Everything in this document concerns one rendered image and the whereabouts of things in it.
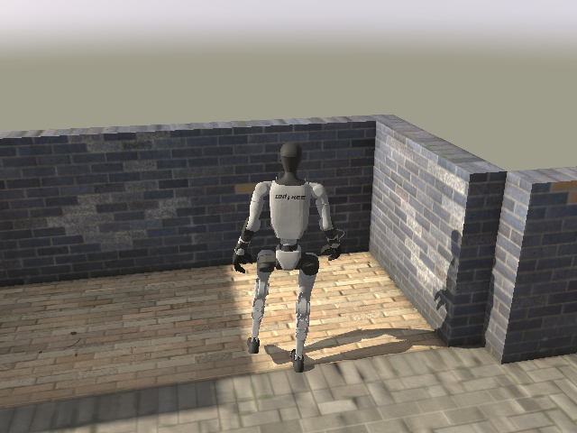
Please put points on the robot right forearm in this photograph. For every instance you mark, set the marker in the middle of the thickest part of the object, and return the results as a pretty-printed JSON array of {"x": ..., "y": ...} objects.
[{"x": 332, "y": 236}]

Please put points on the robot left forearm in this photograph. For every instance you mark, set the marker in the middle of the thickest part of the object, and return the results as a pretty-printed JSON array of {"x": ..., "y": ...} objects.
[{"x": 244, "y": 239}]

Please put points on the robot right hand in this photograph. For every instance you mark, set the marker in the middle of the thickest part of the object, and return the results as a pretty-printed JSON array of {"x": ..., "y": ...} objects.
[{"x": 337, "y": 251}]

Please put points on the robot left foot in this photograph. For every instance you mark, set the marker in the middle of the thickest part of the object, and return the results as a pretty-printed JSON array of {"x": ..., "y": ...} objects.
[{"x": 253, "y": 346}]

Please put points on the right robot thigh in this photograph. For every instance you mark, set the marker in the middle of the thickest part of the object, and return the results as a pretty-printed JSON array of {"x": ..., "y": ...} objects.
[{"x": 306, "y": 280}]

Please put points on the robot left hand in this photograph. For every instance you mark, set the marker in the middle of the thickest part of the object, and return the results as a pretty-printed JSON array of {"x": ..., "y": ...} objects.
[{"x": 240, "y": 259}]

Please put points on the right robot upper arm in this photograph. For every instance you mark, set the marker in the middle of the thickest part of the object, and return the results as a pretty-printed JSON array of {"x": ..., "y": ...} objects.
[{"x": 322, "y": 204}]

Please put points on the left robot upper arm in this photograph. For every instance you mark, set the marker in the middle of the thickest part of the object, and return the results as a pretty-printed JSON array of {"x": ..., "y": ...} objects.
[{"x": 261, "y": 190}]

